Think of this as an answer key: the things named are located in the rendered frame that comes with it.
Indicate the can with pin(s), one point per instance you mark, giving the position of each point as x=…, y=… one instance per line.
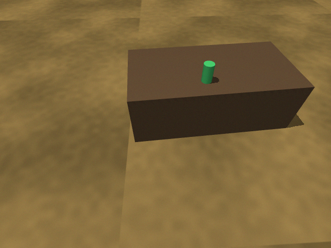
x=208, y=71

